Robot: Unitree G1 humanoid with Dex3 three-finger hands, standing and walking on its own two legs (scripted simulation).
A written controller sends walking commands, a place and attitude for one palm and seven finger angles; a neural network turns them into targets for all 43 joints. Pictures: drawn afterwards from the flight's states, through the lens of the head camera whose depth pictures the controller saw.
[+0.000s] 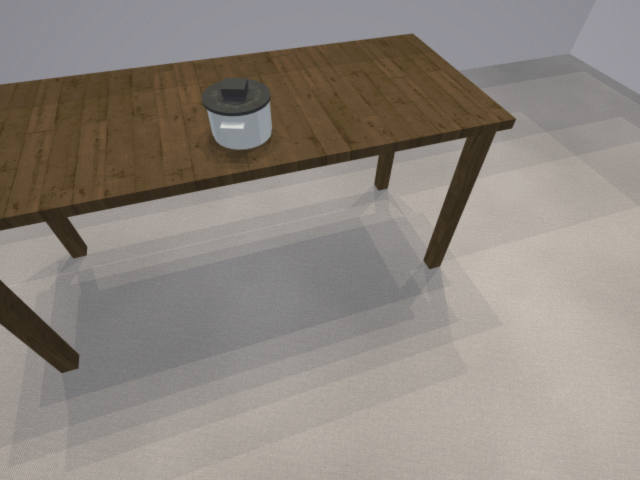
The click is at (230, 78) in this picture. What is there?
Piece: lid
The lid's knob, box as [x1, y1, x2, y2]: [221, 78, 247, 96]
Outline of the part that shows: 224,79 221,87 222,96 245,95 247,88 246,78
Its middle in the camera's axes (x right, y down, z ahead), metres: -0.20 -0.35 +0.89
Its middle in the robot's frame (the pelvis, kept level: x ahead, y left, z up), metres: +0.90 +0.25 +0.03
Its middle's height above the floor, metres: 0.81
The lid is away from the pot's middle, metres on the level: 0.00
